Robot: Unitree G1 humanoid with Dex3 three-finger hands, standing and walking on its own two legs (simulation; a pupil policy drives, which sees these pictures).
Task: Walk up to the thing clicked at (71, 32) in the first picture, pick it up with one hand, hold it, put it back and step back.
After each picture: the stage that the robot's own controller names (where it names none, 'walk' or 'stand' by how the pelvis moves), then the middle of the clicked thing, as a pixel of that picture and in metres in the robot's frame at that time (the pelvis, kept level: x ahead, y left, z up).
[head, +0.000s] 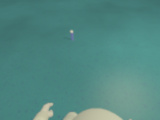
stand; (72, 35) +1.81 +0.54 -0.65
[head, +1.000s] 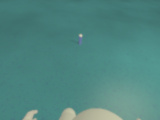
walk; (80, 39) +1.70 +0.23 -0.63
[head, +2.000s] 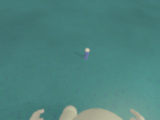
walk; (86, 54) +1.09 +0.06 -0.64
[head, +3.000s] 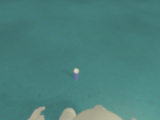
walk; (76, 74) +0.68 +0.16 -0.64
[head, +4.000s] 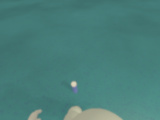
walk; (74, 87) +0.50 +0.23 -0.63
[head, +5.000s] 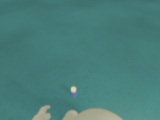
stand; (74, 92) +0.42 +0.19 -0.64
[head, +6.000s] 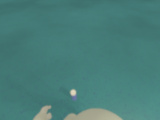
stand; (73, 95) +0.38 +0.19 -0.66
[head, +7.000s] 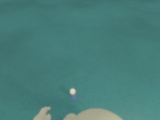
stand; (73, 94) +0.40 +0.20 -0.66
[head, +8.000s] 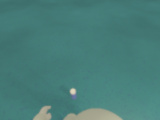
stand; (73, 94) +0.39 +0.19 -0.66
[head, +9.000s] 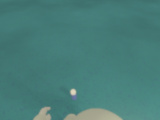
stand; (73, 95) +0.39 +0.19 -0.66
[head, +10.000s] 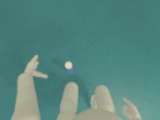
go down; (69, 68) +0.44 +0.19 -0.44
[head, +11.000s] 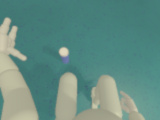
go down; (64, 56) +0.48 +0.21 -0.28
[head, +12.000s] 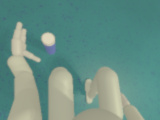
close in; (50, 45) +0.47 +0.24 -0.19
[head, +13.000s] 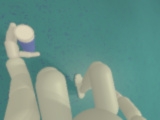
close; (27, 42) +0.47 +0.27 -0.16
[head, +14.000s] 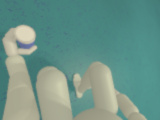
lift; (26, 42) +0.45 +0.27 -0.17
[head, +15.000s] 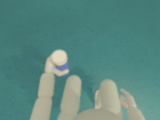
lift; (62, 65) +0.34 +0.20 -0.03
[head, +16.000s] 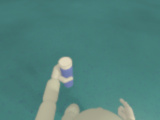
hold; (67, 74) +0.31 +0.16 +0.03
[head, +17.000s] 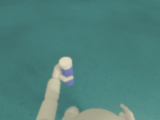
hold; (67, 73) +0.32 +0.16 +0.03
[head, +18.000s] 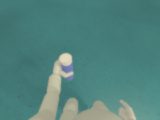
crouch; (67, 68) +0.35 +0.16 -0.01
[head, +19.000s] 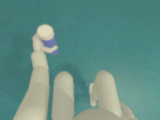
lower; (50, 43) +0.49 +0.22 -0.05
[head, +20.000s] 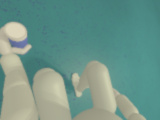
lower; (19, 42) +0.46 +0.28 -0.17
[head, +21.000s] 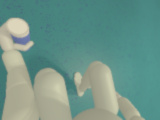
lower; (21, 38) +0.47 +0.28 -0.17
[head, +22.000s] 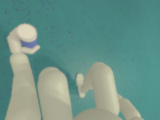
lower; (29, 42) +0.45 +0.27 -0.17
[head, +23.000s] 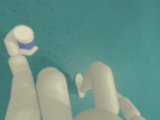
lower; (27, 43) +0.45 +0.27 -0.17
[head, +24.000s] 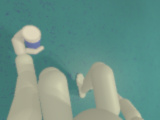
draw back; (33, 43) +0.46 +0.25 -0.17
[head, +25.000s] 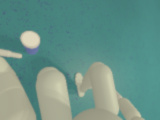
rise; (31, 45) +0.44 +0.25 -0.17
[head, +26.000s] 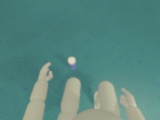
walk; (72, 64) +0.46 +0.18 -0.38
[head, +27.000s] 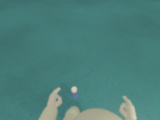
stand; (74, 92) +0.40 +0.17 -0.59
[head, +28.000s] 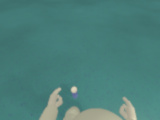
stand; (74, 92) +0.40 +0.17 -0.60
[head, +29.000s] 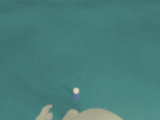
stand; (76, 93) +0.40 +0.16 -0.64
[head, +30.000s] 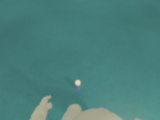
walk; (78, 85) +0.43 +0.13 -0.63
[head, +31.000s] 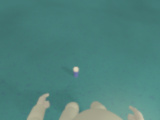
walk; (75, 72) +0.58 +0.16 -0.64
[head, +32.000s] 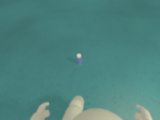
walk; (79, 59) +0.88 +0.25 -0.62
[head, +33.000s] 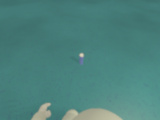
stand; (81, 59) +1.04 +0.17 -0.65
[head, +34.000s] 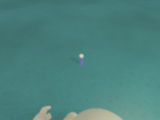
stand; (81, 60) +1.03 +0.18 -0.66
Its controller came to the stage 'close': yes
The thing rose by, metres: 0.68
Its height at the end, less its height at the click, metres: +0.00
